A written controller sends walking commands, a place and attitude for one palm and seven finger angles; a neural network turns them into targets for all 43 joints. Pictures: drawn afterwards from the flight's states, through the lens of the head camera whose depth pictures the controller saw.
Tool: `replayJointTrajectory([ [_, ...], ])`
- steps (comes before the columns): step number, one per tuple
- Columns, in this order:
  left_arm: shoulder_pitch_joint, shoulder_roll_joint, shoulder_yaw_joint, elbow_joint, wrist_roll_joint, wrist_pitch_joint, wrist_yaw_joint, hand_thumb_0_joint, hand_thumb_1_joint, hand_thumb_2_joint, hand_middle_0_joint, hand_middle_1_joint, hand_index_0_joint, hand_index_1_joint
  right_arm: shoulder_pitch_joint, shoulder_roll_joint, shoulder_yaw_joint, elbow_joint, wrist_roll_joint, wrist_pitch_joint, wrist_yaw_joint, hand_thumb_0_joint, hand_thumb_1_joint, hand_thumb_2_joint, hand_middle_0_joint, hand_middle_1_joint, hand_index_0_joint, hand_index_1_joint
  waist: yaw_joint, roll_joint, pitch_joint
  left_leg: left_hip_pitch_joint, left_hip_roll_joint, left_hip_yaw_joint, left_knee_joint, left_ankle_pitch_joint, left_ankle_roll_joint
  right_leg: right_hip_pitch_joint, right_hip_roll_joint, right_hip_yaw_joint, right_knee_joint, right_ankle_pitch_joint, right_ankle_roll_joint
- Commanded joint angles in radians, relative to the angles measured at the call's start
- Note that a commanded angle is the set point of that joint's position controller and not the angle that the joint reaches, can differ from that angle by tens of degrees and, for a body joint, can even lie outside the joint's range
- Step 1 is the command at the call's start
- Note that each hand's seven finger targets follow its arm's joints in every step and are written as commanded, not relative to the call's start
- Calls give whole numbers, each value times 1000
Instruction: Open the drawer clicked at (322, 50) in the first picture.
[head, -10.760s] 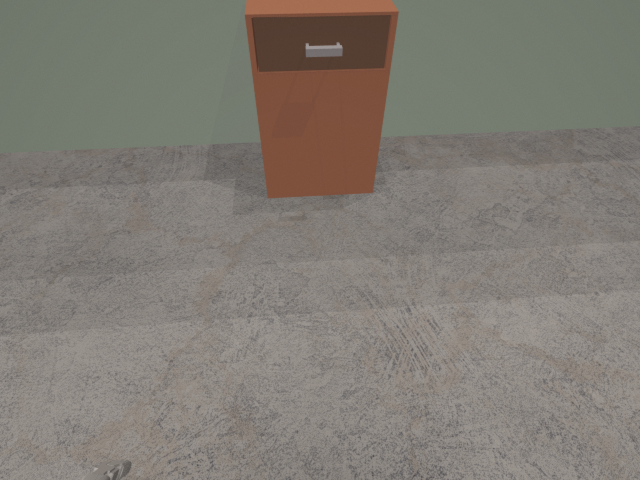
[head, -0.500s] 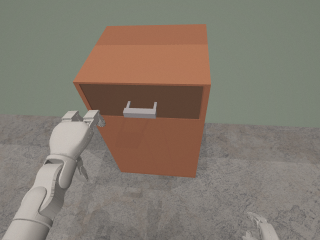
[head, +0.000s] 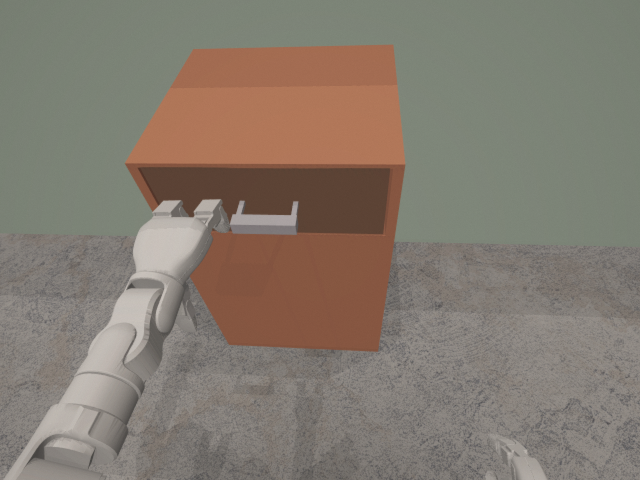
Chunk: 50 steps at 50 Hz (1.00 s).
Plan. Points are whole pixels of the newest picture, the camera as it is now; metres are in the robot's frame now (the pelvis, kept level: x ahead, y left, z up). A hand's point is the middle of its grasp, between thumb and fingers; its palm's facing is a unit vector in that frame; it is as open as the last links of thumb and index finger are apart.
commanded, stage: move the hooked fingers above the handle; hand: left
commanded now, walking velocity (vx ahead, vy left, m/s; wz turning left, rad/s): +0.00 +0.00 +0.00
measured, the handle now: (266, 215) +0.57 +0.16 -0.07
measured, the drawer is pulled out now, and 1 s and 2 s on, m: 0.00 0.00 0.00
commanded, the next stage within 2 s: lower the fingers behind the handle in 1.94 s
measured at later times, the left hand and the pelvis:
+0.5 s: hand (225, 239) +0.44 +0.19 +0.02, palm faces -0.03 -0.03 -1.00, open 13.8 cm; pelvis +0.01 +0.00 -0.01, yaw -1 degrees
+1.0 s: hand (254, 218) +0.50 +0.16 +0.00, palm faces -0.06 -0.02 -1.00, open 13.8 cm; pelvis +0.01 +0.01 -0.02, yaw -2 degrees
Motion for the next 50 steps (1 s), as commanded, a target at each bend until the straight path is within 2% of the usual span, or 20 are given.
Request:
replayJointTrajectory([
  [1, -387, 197, 103, -111, 9, 10, 39, 0, -500, 300, -300, -1200, -300, -1200, -22, -125, -52, -120, 0, -39, -13, 0, -900, -900, 200, 300, 200, 300, -14, -54, -308, 118, -58, 4, -12, 246, 42, 96, 37, 25, -50, 307, -22],
  [2, -421, 169, 77, -105, 6, 6, 32, 0, -500, 300, -300, -1200, -300, -1200, -12, -127, -54, -121, 1, -40, -12, 0, -900, -900, 200, 300, 200, 300, -29, -65, -306, 117, -58, -2, -10, 239, 44, 87, 39, 22, -53, 300, -21],
  [4, -452, 208, 105, -63, 4, -10, 34, 0, -500, 300, -300, -1200, -300, -1200, 12, -134, -58, -112, -1, -40, -16, 0, -900, -900, 200, 300, 200, 300, -32, -86, -307, 98, -57, 0, -2, 226, 47, 80, 37, 26, -47, 296, -18],
  [6, -503, 192, 88, -29, 10, -26, 39, 0, -500, 300, -300, -1200, -300, -1200, 36, -133, -64, -103, -1, -41, -17, 0, -900, -900, 200, 300, 200, 300, -47, -71, -304, 94, -57, -1, 10, 224, 47, 50, 37, 23, -39, 294, -19],
  [8, -533, 217, 113, -38, 21, -49, 56, 0, -500, 300, -300, -1200, -300, -1200, 59, -135, -74, -101, -5, -43, -14, 0, -900, -900, 200, 300, 200, 300, -39, -53, -372, 108, -57, 1, 27, 260, 48, 60, 41, 28, -21, 319, -22],
  [10, -567, 186, 94, -7, 23, -58, 78, 0, -500, 300, -300, -1200, -300, -1200, 79, -132, -79, -90, -6, -42, -9, 0, -900, -900, 200, 300, 200, 300, -52, -43, -368, 98, -56, -3, 41, 282, 45, 36, 43, 20, -4, 340, -25],
  [12, -544, 206, 130, 26, 27, -54, 100, 0, -500, 300, -300, -1200, -300, -1200, 94, -138, -86, -84, -10, -39, -1, 0, -900, -900, 200, 300, 200, 300, -40, -48, -412, 91, -56, -3, 53, 332, 44, 58, 48, 20, 11, 388, -27],
  [14, -540, 178, 111, 63, 31, -38, 122, 0, -500, 300, -300, -1200, -300, -1200, 103, -137, -87, -81, -9, -35, 7, 0, -900, -900, 200, 300, 200, 300, -44, -46, -403, 76, -54, 3, 59, 335, 42, 43, 47, 17, 20, 398, -25],
  [16, -547, 197, 127, 134, 42, -13, 137, 0, -500, 300, -300, -1200, -300, -1200, 112, -141, -87, -71, -7, -31, 10, 0, -900, -900, 200, 300, 200, 300, -47, -76, -386, 46, -54, 6, 58, 316, 43, 38, 50, 17, 21, 390, -25],
  [19, -613, 214, 128, 171, 53, 8, 148, 0, -500, 300, -300, -1200, -300, -1200, 123, -148, -87, -66, -7, -26, 9, 0, -900, -900, 200, 300, 200, 300, -60, -90, -398, 31, -53, 11, 59, 303, 47, 44, 49, 21, 18, 393, -21],
  [20, -639, 198, 108, 175, 57, 10, 149, 0, -500, 300, -300, -1200, -300, -1200, 126, -146, -87, -67, -7, -25, 9, 0, -900, -900, 200, 300, 200, 300, -64, -58, -400, 35, -53, 10, 59, 302, 46, 32, 50, 22, 21, 385, -23],
  [23, -698, 178, 92, 192, 55, 0, 151, 0, -500, 300, -300, -1200, -300, -1200, 150, -145, -94, -61, -9, -27, 7, 0, -900, -900, 200, 300, 200, 300, -84, -55, -433, 61, -50, 7, 74, 301, 50, 9, 53, 23, 20, 367, -22],
  [27, -778, 170, 81, 271, 60, -10, 160, 0, -500, 300, -300, -1200, -300, -1200, 175, -147, -91, -45, -12, -31, 1, 0, -900, -900, 200, 300, 200, 300, -117, -83, -398, 25, -51, 0, 83, 262, 53, -33, 55, 22, 17, 335, -19],
  [30, -830, 164, 69, 312, 71, -9, 178, 0, -500, 300, -300, -1200, -300, -1200, 200, -147, -90, -35, -16, -33, 4, 0, -900, -900, 200, 300, 200, 300, -126, -47, -415, 16, -49, 0, 96, 253, 50, -70, 57, 21, 33, 315, -21],
  [34, -867, 134, 57, 384, 76, 7, 197, 0, -500, 300, -300, -1200, -300, -1200, 230, -147, -94, -24, -22, -34, 13, 0, -900, -900, 200, 300, 200, 300, -140, -51, -444, 9, -46, -5, 120, 283, 48, -98, 64, 15, 53, 331, -22],
  [38, -926, 196, 99, 443, 87, 32, 215, 0, -500, 300, -300, -1200, -300, -1200, 253, -156, -92, -17, -27, -36, 12, 0, -900, -900, 200, 300, 200, 300, -149, -59, -474, -41, -47, 0, 137, 275, 51, -88, 63, 22, 69, 351, -18],
  [39, -930, 192, 95, 442, 91, 35, 219, 0, -500, 300, -300, -1200, -300, -1200, 256, -155, -93, -18, -30, -35, 14, 0, -900, -900, 200, 300, 200, 300, -146, -27, -499, -30, -47, 1, 143, 297, 49, -89, 64, 22, 77, 365, -20],
  [43, -957, 167, 75, 503, 85, 53, 215, 0, -500, 300, -300, -1200, -300, -1200, 280, -158, -94, -13, -31, -37, 16, 0, -900, -900, 200, 300, 200, 300, -173, -56, -493, -61, -46, 4, 162, 286, 51, -105, 66, 23, 79, 372, -13],
  [46, -1006, 210, 88, 526, 88, 55, 215, 0, -500, 300, -300, -1200, -300, -1200, 298, -164, -90, -5, -32, -42, 12, 0, -900, -900, 200, 300, 200, 300, -188, -49, -495, -97, -47, 4, 172, 254, 55, -117, 65, 30, 84, 356, -10],
  [50, -1051, 211, 88, 532, 92, 38, 216, 0, -500, 300, -300, -1200, -300, -1200, 331, -168, -94, 4, -39, -49, 13, 0, -900, -900, 200, 300, 200, 300, -203, -5, -536, -80, -41, -7, 198, 282, 52, -168, 70, 25, 108, 345, -13],
])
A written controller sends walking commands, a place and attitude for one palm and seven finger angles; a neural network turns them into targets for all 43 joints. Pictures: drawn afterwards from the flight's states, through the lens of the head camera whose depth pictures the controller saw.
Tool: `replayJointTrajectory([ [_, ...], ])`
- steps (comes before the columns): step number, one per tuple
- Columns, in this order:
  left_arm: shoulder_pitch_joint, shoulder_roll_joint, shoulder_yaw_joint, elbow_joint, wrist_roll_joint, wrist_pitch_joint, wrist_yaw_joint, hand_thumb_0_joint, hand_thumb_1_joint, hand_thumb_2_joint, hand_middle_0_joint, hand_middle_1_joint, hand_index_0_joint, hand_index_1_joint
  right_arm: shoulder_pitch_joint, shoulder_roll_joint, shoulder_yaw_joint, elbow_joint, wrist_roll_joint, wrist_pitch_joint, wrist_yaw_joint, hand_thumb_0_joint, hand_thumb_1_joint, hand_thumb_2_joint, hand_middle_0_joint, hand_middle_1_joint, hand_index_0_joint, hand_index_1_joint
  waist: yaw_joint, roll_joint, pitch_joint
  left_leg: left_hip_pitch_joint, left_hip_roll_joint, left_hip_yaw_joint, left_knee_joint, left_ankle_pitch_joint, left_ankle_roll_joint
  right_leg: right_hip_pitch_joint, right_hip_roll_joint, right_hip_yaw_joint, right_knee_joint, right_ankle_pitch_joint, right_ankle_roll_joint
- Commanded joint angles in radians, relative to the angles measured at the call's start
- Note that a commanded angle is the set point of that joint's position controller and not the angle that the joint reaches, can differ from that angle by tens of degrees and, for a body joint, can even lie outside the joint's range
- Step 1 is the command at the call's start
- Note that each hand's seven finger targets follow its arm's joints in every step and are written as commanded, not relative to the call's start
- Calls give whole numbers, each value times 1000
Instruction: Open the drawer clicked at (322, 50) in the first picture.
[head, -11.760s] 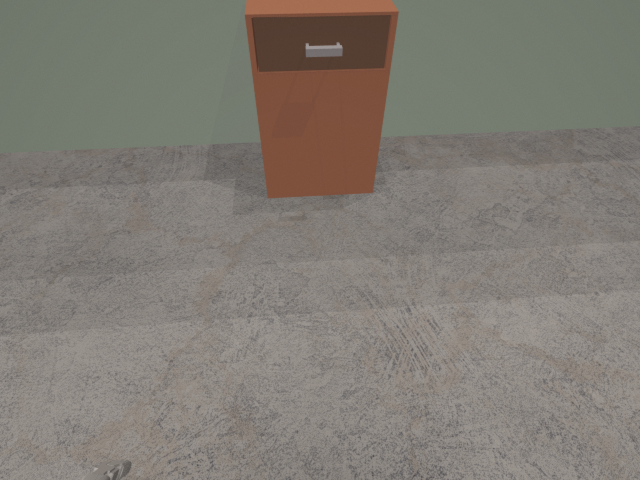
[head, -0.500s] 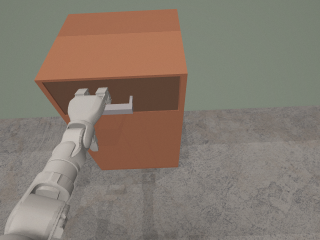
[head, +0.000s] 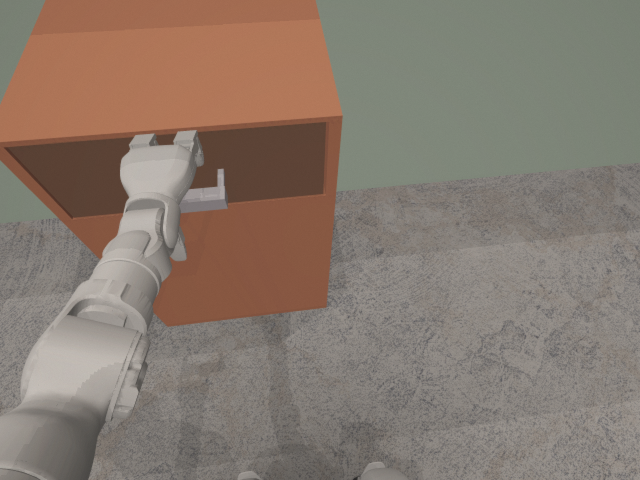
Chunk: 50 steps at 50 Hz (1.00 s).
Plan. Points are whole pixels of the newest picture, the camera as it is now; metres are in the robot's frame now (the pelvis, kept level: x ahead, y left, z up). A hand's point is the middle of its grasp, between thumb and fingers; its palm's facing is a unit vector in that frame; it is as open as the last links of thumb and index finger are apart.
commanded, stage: move the hooked fingers above the handle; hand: left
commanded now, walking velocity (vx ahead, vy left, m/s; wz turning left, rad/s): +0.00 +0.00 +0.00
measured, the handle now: (187, 189) +0.56 +0.17 -0.04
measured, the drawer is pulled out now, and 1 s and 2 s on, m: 0.00 0.00 0.00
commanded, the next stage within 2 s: lower the fingers behind the handle in 0.94 s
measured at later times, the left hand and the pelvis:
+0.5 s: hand (171, 197) +0.50 +0.17 +0.01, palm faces -0.08 -0.03 -1.00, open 13.8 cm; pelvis +0.00 +0.01 +0.00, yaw +0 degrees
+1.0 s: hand (179, 191) +0.51 +0.16 +0.02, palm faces -0.06 -0.04 -1.00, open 13.8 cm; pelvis +0.01 +0.00 +0.00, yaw -1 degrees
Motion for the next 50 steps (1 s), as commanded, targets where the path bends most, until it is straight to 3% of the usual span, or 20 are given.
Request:
replayJointTrajectory([
  [1, -512, 192, 26, -174, 9, -8, 42, 0, -500, 300, -300, -1200, -300, -1200, 154, -155, -57, -50, -9, -27, -10, 0, -900, -900, 200, 300, 200, 300, -31, 14, -450, 270, -63, -22, 3, 375, 39, 139, 56, 3, -43, 389, -24],
  [4, -550, 178, 23, -165, 11, -8, 52, 0, -500, 300, -300, -1200, -300, -1200, 178, -158, -62, -35, -16, -31, -3, 0, -900, -900, 200, 300, 200, 300, -47, 28, -479, 287, -54, -32, 28, 415, 37, 96, 61, -3, -24, 395, -24],
  [7, -512, 215, 70, -160, 5, 3, 60, 0, -500, 300, -300, -1200, -300, -1200, 186, -163, -63, -36, -22, -24, 6, 0, -900, -900, 200, 300, 200, 300, -19, 45, -528, 297, -52, -38, 36, 466, 31, 114, 65, -10, -7, 416, -29],
  [9, -507, 206, 60, -140, 11, 23, 67, 0, -500, 300, -300, -1200, -300, -1200, 188, -162, -60, -35, -21, -18, 11, 0, -900, -900, 200, 300, 200, 300, -24, 33, -489, 274, -47, -34, 32, 448, 33, 106, 67, -13, -12, 407, -26],
  [13, -460, 296, 118, -127, 10, 59, 65, 0, -500, 300, -300, -1200, -300, -1200, 179, -170, -49, -44, -17, -2, 8, 0, -900, -900, 200, 300, 200, 300, -2, -10, -506, 215, -56, -18, 18, 418, 37, 198, 59, -2, -18, 453, -20],
  [17, -458, 257, 77, -143, 1, 53, 39, 0, -500, 300, -300, -1200, -300, -1200, 165, -165, -47, -52, -7, 0, -1, 0, -900, -900, 200, 300, 200, 300, -15, -14, -450, 227, -52, -15, 0, 385, 38, 181, 59, -2, -43, 416, -21],
  [21, -476, 189, 31, -234, -7, -17, 17, 0, -500, 300, -300, -1200, -300, -1200, 179, -158, -61, -53, -10, -10, -6, 0, -900, -900, 200, 300, 200, 300, -23, 29, -484, 324, -43, -32, 3, 420, 35, 139, 62, -5, -49, 393, -22],
  [24, -484, 145, 0, -229, -12, -48, 24, 0, -500, 300, -300, -1200, -300, -1200, 180, -156, -61, -39, -10, -13, -3, 0, -900, -900, 200, 300, 200, 300, -36, 23, -431, 330, -41, -45, 3, 403, 33, 86, 65, -15, -52, 350, -24],
  [28, -537, 175, 27, -222, 2, -38, 75, 0, -500, 300, -300, -1200, -300, -1200, 175, -158, -58, -27, -18, -13, 3, 0, -900, -900, 200, 300, 200, 300, -40, 52, -439, 328, -45, -50, 11, 401, 30, 62, 64, -19, -41, 335, -28],
  [31, -522, 178, 29, -143, 5, 13, 94, 0, -500, 300, -300, -1200, -300, -1200, 162, -159, -51, -24, -16, -7, 6, 0, -900, -900, 200, 300, 200, 300, -45, 22, -415, 280, -53, -39, 11, 372, 30, 77, 64, -18, -41, 339, -26],
  [32, -563, 201, 45, -166, 4, 19, 96, 0, -500, 300, -300, -1200, -300, -1200, 160, -161, -50, -26, -16, -6, 4, 0, -900, -900, 200, 300, 200, 300, -47, 18, -443, 287, -53, -40, 14, 388, 31, 92, 62, -17, -35, 359, -25],
  [33, -559, 195, 35, -168, 7, 30, 93, 0, -500, 300, -300, -1200, -300, -1200, 160, -159, -50, -34, -15, -5, 5, 0, -900, -900, 200, 300, 200, 300, -37, 48, -476, 301, -55, -40, 12, 403, 30, 106, 61, -15, -31, 371, -26],
  [35, -558, 151, 4, -174, 4, 45, 78, 0, -500, 300, -300, -1200, -300, -1200, 156, -155, -54, -39, -15, -2, 6, 0, -900, -900, 200, 300, 200, 300, -44, 53, -492, 336, -50, -41, 21, 442, 28, 99, 63, -16, -32, 392, -25],
  [36, -549, 147, 4, -182, -1, 46, 68, 0, -500, 300, -300, -1200, -300, -1200, 159, -154, -55, -41, -14, 0, 7, 0, -900, -900, 200, 300, 200, 300, -37, 67, -497, 348, -47, -42, 20, 464, 26, 105, 63, -17, -32, 403, -26],
  [37, -528, 147, 13, -167, -13, 46, 56, 0, -500, 300, -300, -1200, -300, -1200, 158, -154, -54, -44, -14, 3, 6, 0, -900, -900, 200, 300, 200, 300, -34, 39, -501, 347, -48, -41, 21, 482, 28, 126, 63, -16, -33, 426, -25],
  [41, -488, 196, 35, -146, -9, 38, 31, 0, -500, 300, -300, -1200, -300, -1200, 154, -159, -46, -50, -10, 6, -6, 0, -900, -900, 200, 300, 200, 300, -31, -14, -444, 263, -55, -22, 6, 401, 37, 168, 57, -3, -47, 435, -18],
  [43, -466, 259, 85, -188, -1, 13, 31, 0, -500, 300, -300, -1200, -300, -1200, 153, -159, -45, -61, -13, 6, -12, 0, -900, -900, 200, 300, 200, 300, -6, 11, -499, 271, -57, -21, 11, 441, 37, 206, 53, 4, -31, 476, -21],
  [46, -415, 202, 57, -193, 5, 2, 40, 0, -500, 300, -300, -1200, -300, -1200, 151, -151, -50, -62, -13, 4, -8, 0, -900, -900, 200, 300, 200, 300, -3, 2, -463, 268, -54, -15, 14, 452, 34, 187, 57, -4, -33, 473, -22],
  [47, -415, 215, 72, -184, -1, 1, 43, 0, -500, 300, -300, -1200, -300, -1200, 152, -153, -49, -59, -14, 3, -8, 0, -900, -900, 200, 300, 200, 300, -6, -23, -458, 259, -54, -18, 14, 452, 35, 195, 56, -4, -35, 479, -21],
  [50, -445, 215, 62, -215, 0, -1, 54, 0, -500, 300, -300, -1200, -300, -1200, 156, -155, -55, -53, -12, 1, -7, 0, -900, -900, 200, 300, 200, 300, -12, -4, -473, 271, -55, -15, 10, 431, 36, 193, 56, 1, -42, 467, -19],
])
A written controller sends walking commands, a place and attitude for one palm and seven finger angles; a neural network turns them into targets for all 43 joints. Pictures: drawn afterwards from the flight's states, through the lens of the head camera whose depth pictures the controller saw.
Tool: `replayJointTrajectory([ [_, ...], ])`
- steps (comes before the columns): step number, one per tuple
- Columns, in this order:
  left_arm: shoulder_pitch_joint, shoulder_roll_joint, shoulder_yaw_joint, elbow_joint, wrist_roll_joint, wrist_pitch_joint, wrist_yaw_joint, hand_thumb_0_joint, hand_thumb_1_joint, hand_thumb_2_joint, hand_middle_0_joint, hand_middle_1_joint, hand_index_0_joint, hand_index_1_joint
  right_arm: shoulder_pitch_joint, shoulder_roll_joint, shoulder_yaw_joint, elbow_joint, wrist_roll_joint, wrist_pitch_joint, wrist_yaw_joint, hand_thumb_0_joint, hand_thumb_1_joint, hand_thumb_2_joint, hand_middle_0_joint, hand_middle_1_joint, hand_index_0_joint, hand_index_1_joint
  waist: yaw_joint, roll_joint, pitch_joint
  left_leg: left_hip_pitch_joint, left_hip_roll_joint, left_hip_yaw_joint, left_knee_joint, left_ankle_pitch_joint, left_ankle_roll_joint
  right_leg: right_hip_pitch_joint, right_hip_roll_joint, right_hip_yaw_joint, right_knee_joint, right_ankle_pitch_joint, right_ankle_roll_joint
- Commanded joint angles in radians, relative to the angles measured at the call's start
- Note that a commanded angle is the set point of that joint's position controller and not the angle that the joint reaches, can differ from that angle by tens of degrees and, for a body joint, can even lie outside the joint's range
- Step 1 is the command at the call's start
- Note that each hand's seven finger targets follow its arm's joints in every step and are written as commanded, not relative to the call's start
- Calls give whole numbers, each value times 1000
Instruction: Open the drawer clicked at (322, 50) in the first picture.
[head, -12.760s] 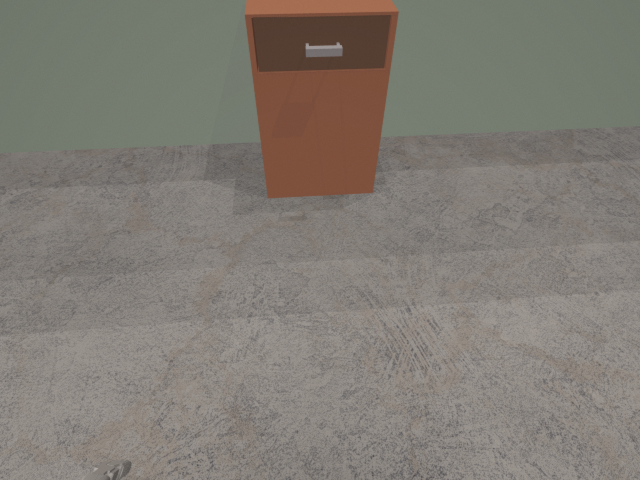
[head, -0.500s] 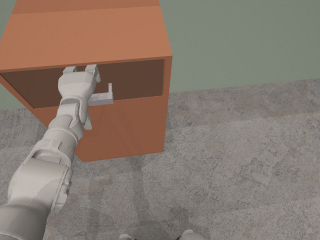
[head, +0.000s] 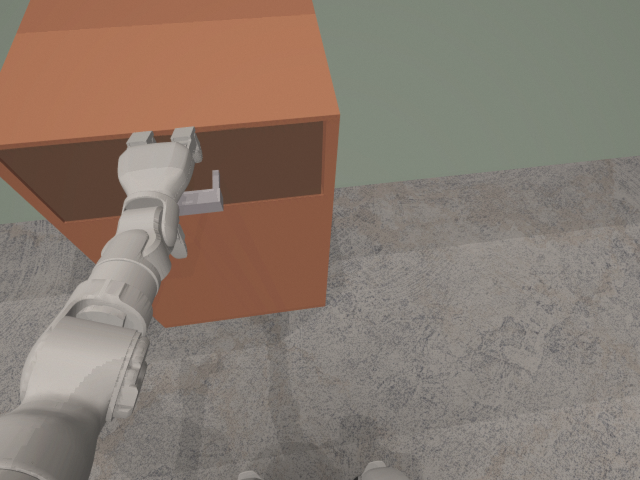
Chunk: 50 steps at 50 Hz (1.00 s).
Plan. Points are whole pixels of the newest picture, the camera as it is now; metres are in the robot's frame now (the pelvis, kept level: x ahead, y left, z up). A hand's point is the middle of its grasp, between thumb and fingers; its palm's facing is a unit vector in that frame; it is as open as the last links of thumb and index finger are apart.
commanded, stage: lower the fingers behind the handle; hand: left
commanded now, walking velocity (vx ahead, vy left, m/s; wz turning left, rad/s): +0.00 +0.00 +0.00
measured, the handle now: (182, 191) +0.55 +0.17 -0.04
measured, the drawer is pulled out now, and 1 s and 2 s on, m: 0.00 0.00 0.00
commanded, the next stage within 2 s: close the thumb around the handle in 1.64 s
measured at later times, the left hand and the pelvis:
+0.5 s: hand (171, 212) +0.49 +0.18 -0.01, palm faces -0.06 -0.04 -1.00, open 13.8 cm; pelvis -0.01 +0.00 -0.01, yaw +1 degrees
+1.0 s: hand (182, 222) +0.49 +0.17 -0.05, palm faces -0.07 -0.03 -1.00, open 13.8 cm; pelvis -0.02 +0.01 -0.03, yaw +0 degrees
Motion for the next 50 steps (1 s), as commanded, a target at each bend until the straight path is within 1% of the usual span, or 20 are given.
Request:
replayJointTrajectory([
  [1, -446, 227, 52, -203, 3, 1, 48, 0, -500, 300, -300, -1200, -300, -1200, 143, -163, -63, -41, -2, -18, -10, 0, -900, -900, 200, 300, 200, 300, -6, -21, -458, 305, -62, -17, -20, 455, 35, 229, 49, -4, -58, 486, -22],
  [6, -443, 187, 16, -165, -3, -8, 39, 0, -500, 300, -300, -1200, -300, -1200, 147, -165, -64, -22, -1, -21, -12, 0, -900, -900, 200, 300, 200, 300, -31, -42, -401, 281, -64, -16, -20, 409, 38, 194, 48, -2, -69, 458, -19],
  [8, -460, 232, 46, -193, -1, -30, 36, 0, -500, 300, -300, -1200, -300, -1200, 153, -168, -64, -21, -3, -23, -14, 0, -900, -900, 200, 300, 200, 300, -21, -5, -452, 292, -66, -21, -10, 429, 36, 202, 45, 3, -52, 471, -22],
  [10, -434, 203, 29, -160, 6, -38, 37, 0, -500, 300, -300, -1200, -300, -1200, 152, -162, -66, -17, -4, -24, -13, 0, -900, -900, 200, 300, 200, 300, -26, -7, -419, 279, -64, -22, 2, 424, 36, 166, 47, -1, -47, 453, -24],
  [14, -427, 208, 43, -170, 9, -54, 57, 0, -500, 300, -300, -1200, -300, -1200, 152, -162, -66, -21, -11, -27, -7, 0, -900, -900, 200, 300, 200, 300, -16, 22, -450, 272, -64, -27, 23, 432, 32, 141, 49, -4, -21, 441, -27],
  [17, -434, 212, 54, -148, 15, -43, 79, 0, -500, 300, -300, -1200, -300, -1200, 148, -164, -65, -15, -15, -28, -5, 0, -900, -900, 200, 300, 200, 300, -26, -11, -447, 241, -63, -29, 43, 429, 33, 124, 50, -8, -4, 441, -26],
  [19, -477, 215, 43, -148, 25, -30, 94, 0, -500, 300, -300, -1200, -300, -1200, 151, -165, -64, -14, -15, -30, -4, 0, -900, -900, 200, 300, 200, 300, -36, 9, -449, 229, -62, -33, 49, 406, 32, 97, 50, -9, 7, 414, -26],
  [20, -475, 219, 52, -159, 26, -26, 100, 0, -500, 300, -300, -1200, -300, -1200, 152, -166, -66, -17, -17, -32, -1, 0, -900, -900, 200, 300, 200, 300, -27, 35, -469, 242, -61, -34, 53, 416, 31, 91, 51, -11, 11, 407, -28],
  [22, -494, 224, 54, -149, 22, -17, 102, 0, -500, 300, -300, -1200, -300, -1200, 150, -167, -64, -16, -18, -31, -2, 0, -900, -900, 200, 300, 200, 300, -40, 15, -483, 239, -60, -39, 65, 411, 33, 83, 53, -12, 17, 398, -27],
  [25, -506, 216, 34, -113, 20, 1, 97, 0, -500, 300, -300, -1200, -300, -1200, 155, -169, -59, -13, -15, -35, -4, 0, -900, -900, 200, 300, 200, 300, -55, 15, -453, 202, -61, -36, 73, 364, 35, 60, 52, -10, 17, 369, -23],
  [26, -508, 258, 64, -118, 19, -1, 95, 0, -500, 300, -300, -1200, -300, -1200, 158, -174, -58, -13, -16, -35, -6, 0, -900, -900, 200, 300, 200, 300, -49, 13, -475, 199, -60, -36, 78, 366, 37, 71, 51, -8, 24, 375, -22],
  [27, -516, 262, 66, -129, 17, -6, 89, 0, -500, 300, -300, -1200, -300, -1200, 157, -175, -57, -17, -18, -35, -8, 0, -900, -900, 200, 300, 200, 300, -48, 23, -502, 210, -60, -44, 84, 378, 35, 64, 52, -9, 34, 373, -25],
  [31, -507, 177, 12, -137, 26, -19, 79, 0, -500, 300, -300, -1200, -300, -1200, 175, -164, -63, -13, -21, -42, -3, 0, -900, -900, 200, 300, 200, 300, -54, 76, -510, 259, -47, -60, 108, 440, 26, -13, 58, -24, 57, 361, -29],
  [35, -504, 174, 19, -115, 22, -20, 87, 0, -500, 300, -300, -1200, -300, -1200, 183, -167, -62, -4, -24, -43, 1, 0, -900, -900, 200, 300, 200, 300, -63, 43, -485, 223, -42, -64, 121, 417, 28, -41, 59, -29, 69, 341, -27],
  [37, -493, 217, 59, -114, 22, -17, 98, 0, -500, 300, -300, -1200, -300, -1200, 179, -173, -59, -2, -29, -41, 2, 0, -900, -900, 200, 300, 200, 300, -48, 38, -514, 207, -44, -66, 128, 418, 28, -29, 57, -27, 82, 344, -30],
  [40, -496, 218, 56, -109, 34, -4, 119, 0, -500, 300, -300, -1200, -300, -1200, 178, -170, -55, -5, -30, -39, 6, 0, -900, -900, 200, 300, 200, 300, -48, 39, -497, 165, -46, -59, 134, 395, 30, -25, 57, -25, 91, 345, -28],
  [43, -468, 246, 82, -116, 35, 9, 129, 0, -500, 300, -300, -1200, -300, -1200, 176, -171, -54, -8, -33, -35, 9, 0, -900, -900, 200, 300, 200, 300, -34, 53, -542, 172, -46, -60, 146, 415, 28, -13, 56, -25, 105, 360, -30],
  [47, -498, 192, 39, -90, 31, 29, 129, 0, -500, 300, -300, -1200, -300, -1200, 171, -169, -54, -1, -29, -40, 9, 0, -900, -900, 200, 300, 200, 300, -62, 28, -488, 142, -43, -63, 148, 359, 30, -53, 57, -29, 100, 313, -28],
  [49, -517, 222, 49, -107, 30, 24, 125, 0, -500, 300, -300, -1200, -300, -1200, 177, -174, -54, -1, -28, -43, 5, 0, -900, -900, 200, 300, 200, 300, -62, 45, -512, 145, -44, -63, 155, 348, 31, -56, 56, -24, 104, 304, -28],
  [50, -524, 200, 30, -103, 30, 22, 122, 0, -500, 300, -300, -1200, -300, -1200, 178, -171, -55, -1, -27, -45, 3, 0, -900, -900, 200, 300, 200, 300, -72, 42, -509, 147, -44, -66, 158, 344, 32, -69, 56, -26, 105, 297, -27],
])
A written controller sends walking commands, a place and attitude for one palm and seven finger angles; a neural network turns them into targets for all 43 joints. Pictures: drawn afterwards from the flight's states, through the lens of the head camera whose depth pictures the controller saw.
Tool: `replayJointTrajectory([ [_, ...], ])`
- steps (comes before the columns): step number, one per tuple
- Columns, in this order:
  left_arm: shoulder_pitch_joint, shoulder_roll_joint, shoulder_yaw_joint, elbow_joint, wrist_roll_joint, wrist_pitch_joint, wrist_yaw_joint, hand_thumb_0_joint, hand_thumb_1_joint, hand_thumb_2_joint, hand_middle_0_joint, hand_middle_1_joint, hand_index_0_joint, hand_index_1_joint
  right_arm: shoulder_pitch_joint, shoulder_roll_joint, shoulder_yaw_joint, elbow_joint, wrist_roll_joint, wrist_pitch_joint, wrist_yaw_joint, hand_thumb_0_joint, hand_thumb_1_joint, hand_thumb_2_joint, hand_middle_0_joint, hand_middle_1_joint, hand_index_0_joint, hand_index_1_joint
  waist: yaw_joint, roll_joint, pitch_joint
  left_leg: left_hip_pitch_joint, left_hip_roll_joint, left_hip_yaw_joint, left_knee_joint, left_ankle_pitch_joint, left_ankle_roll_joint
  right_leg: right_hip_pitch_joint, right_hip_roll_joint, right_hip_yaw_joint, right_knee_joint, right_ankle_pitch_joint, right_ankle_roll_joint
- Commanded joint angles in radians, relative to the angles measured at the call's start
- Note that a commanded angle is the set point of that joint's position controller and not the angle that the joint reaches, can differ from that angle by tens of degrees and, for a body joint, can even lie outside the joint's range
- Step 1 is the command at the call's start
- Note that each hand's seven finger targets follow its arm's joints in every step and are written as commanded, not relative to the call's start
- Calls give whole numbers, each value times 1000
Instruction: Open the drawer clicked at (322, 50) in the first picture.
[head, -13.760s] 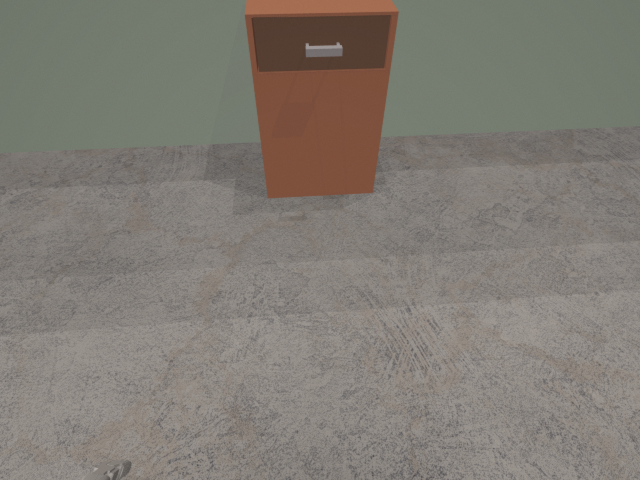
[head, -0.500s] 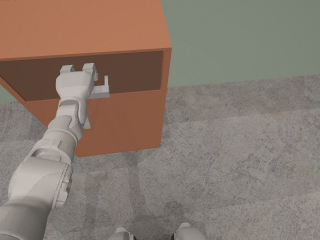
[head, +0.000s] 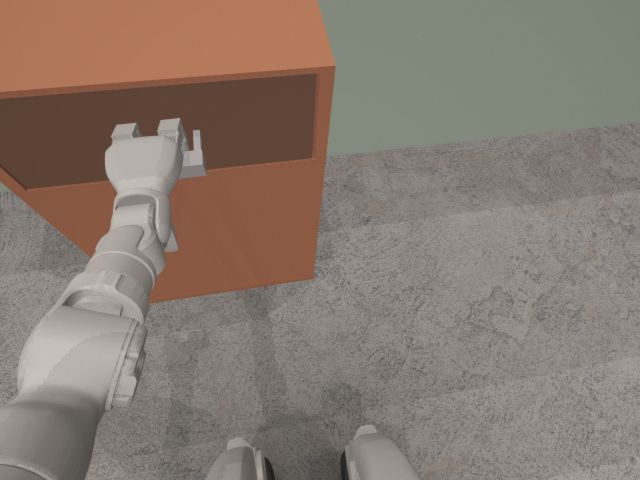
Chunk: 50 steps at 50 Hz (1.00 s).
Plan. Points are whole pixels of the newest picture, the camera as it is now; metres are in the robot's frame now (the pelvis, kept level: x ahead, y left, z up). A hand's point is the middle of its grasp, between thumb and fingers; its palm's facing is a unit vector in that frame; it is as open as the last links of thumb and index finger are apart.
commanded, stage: lower the fingers behind the handle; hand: left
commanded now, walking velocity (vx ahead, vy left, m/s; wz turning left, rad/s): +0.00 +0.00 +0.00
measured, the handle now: (159, 154) +0.56 +0.17 -0.01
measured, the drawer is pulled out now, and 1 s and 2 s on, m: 0.00 0.00 0.03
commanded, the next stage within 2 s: close the thumb around the handle in 0.64 s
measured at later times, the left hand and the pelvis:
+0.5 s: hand (164, 191) +0.52 +0.16 -0.03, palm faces -0.07 -0.03 -1.00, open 13.8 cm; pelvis -0.01 +0.00 -0.01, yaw +0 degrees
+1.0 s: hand (164, 193) +0.51 +0.16 -0.03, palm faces -0.06 -0.04 -1.00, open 11.9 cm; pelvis +0.00 +0.00 -0.01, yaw +0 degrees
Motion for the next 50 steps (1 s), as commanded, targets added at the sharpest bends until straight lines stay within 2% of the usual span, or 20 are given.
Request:
replayJointTrajectory([
  [1, -485, 182, 10, -187, 5, -2, 30, 0, -500, 300, -300, -1200, -300, -1200, 179, -181, -64, -31, -2, -21, -20, 0, -900, -900, 200, 300, 200, 300, -41, 25, -488, 392, -48, -48, -47, 410, 22, 157, 55, -16, -83, 357, -34],
  [7, -461, 217, 41, -180, 12, -25, 30, 0, -500, 300, -300, -1200, -300, -1200, 176, -180, -60, -29, -8, -27, -21, 0, -900, -900, 200, 300, 200, 300, -27, 53, -507, 365, -49, -51, -11, 423, 20, 129, 53, -15, -45, 360, -38],
  [9, -465, 187, 19, -191, 17, -24, 39, 0, -500, 300, -300, -1200, -300, -1200, 179, -178, -62, -33, -10, -29, -19, 0, -900, -900, 200, 300, 200, 300, -31, 76, -514, 367, -46, -51, 2, 435, 18, 106, 53, -19, -35, 362, -38],
  [12, -448, 197, 34, -171, 11, -7, 44, 0, -500, 300, -300, -1200, -300, -1200, 175, -178, -60, -32, -10, -28, -16, 0, -900, -900, 200, 300, 200, 300, -31, 44, -513, 335, -48, -46, 16, 433, 20, 123, 53, -15, -25, 385, -37],
  [14, -474, 227, 47, -216, 14, -6, 47, 0, -500, 300, -300, -1200, -300, -1200, 179, -182, -61, -39, -9, -26, -16, 0, -900, -900, 200, 300, 200, 300, -22, 68, -555, 357, -47, -52, 15, 440, 17, 131, 53, -16, -20, 383, -37],
  [15, -471, 193, 23, -213, 11, 1, 48, 0, -500, 300, -300, -1200, -300, -1200, 176, -178, -64, -40, -8, -25, -15, 0, -900, -900, 200, 300, 200, 300, -31, 81, -554, 368, -49, -46, 17, 444, 19, 126, 54, -14, -28, 388, -37],
  [16, -462, 190, 20, -185, 8, 13, 47, 0, -500, 300, -300, -1200, -300, -1200, 179, -177, -62, -36, -5, -23, -15, 0, -900, -900, 200, 300, 200, 300, -36, 46, -529, 349, -49, -46, 15, 427, 21, 133, 54, -17, -33, 381, -35],
  [18, -501, 223, 32, -192, 3, 19, 42, 0, -500, 300, -300, -1200, -300, -1200, 178, -184, -57, -34, -3, -23, -20, 0, -900, -900, 200, 300, 200, 300, -45, 46, -526, 330, -50, -46, 13, 401, 24, 136, 53, -12, -34, 372, -32],
  [19, -481, 231, 37, -178, 2, 26, 38, 0, -500, 300, -300, -1200, -300, -1200, 177, -183, -55, -35, -1, -21, -20, 0, -900, -900, 200, 300, 200, 300, -36, 48, -529, 329, -53, -44, 10, 398, 23, 144, 52, -12, -36, 369, -33],
  [22, -485, 205, 19, -171, -5, 25, 20, 0, -500, 300, -300, -1200, -300, -1200, 176, -180, -53, -39, -1, -24, -23, 0, -900, -900, 200, 300, 200, 300, -45, 43, -517, 338, -51, -46, 8, 398, 25, 133, 54, -13, -41, 363, -33],
  [24, -482, 242, 35, -185, -4, 13, 10, 0, -500, 300, -300, -1200, -300, -1200, 180, -182, -48, -42, 1, -25, -26, 0, -900, -900, 200, 300, 200, 300, -35, 49, -528, 320, -53, -42, 10, 386, 26, 154, 53, -8, -37, 371, -32],
  [26, -463, 213, 19, -177, -2, 4, 3, 0, -500, 300, -300, -1200, -300, -1200, 181, -178, -50, -44, 1, -27, -28, 0, -900, -900, 200, 300, 200, 300, -39, 39, -506, 318, -51, -42, 8, 390, 26, 145, 53, -12, -38, 371, -32],
  [32, -428, 219, 48, -222, -1, -26, 16, 0, -500, 300, -300, -1200, -300, -1200, 183, -174, -57, -42, -5, -28, -21, 0, -900, -900, 200, 300, 200, 300, -15, 57, -544, 352, -48, -47, 17, 453, 20, 150, 54, -14, -23, 409, -36],
  [34, -429, 189, 24, -197, 4, -17, 31, 0, -500, 300, -300, -1200, -300, -1200, 183, -175, -57, -37, -4, -28, -18, 0, -900, -900, 200, 300, 200, 300, -30, 41, -493, 331, -45, -45, 13, 417, 21, 124, 56, -18, -32, 377, -35],
  [36, -439, 240, 57, -201, 2, -8, 42, 0, -500, 300, -300, -1200, -300, -1200, 182, -182, -55, -36, -3, -25, -18, 0, -900, -900, 200, 300, 200, 300, -22, 30, -506, 311, -50, -42, 10, 394, 23, 147, 54, -12, -34, 369, -34],
  [37, -466, 225, 43, -206, 2, -5, 43, 0, -500, 300, -300, -1200, -300, -1200, 178, -180, -56, -35, -4, -25, -19, 0, -900, -900, 200, 300, 200, 300, -31, 37, -513, 320, -51, -44, 10, 401, 23, 144, 54, -11, -34, 377, -35],
  [38, -475, 242, 54, -223, 7, -4, 48, 0, -444, 324, -304, -1206, -304, -1206, 184, -183, -59, -33, -4, -24, -19, 0, -900, -900, 200, 300, 200, 300, -29, 49, -533, 338, -48, -47, 8, 413, 21, 146, 52, -14, -31, 380, -33],
  [39, -458, 217, 39, -220, 5, 2, 48, 0, -388, 348, -308, -1212, -308, -1212, 183, -180, -58, -36, -4, -24, -16, 0, -900, -900, 200, 300, 200, 300, -20, 74, -544, 359, -49, -49, 5, 431, 18, 142, 55, -17, -29, 380, -37],
  [46, -453, 173, 3, -208, -1, 8, 28, 0, 4, 516, -336, -1254, -336, -1254, 178, -177, -59, -34, 0, -22, -18, 0, -900, -900, 200, 300, 200, 300, -33, 49, -499, 359, -47, -49, -6, 413, 19, 136, 55, -18, -47, 367, -35],
  [50, -446, 205, 31, -206, -2, -4, 27, 0, 228, 612, -352, -1278, -352, -1278, 179, -180, -57, -33, -2, -24, -22, 0, -900, -900, 200, 300, 200, 300, -28, 32, -498, 350, -46, -48, -2, 413, 21, 139, 55, -17, -41, 370, -34],
])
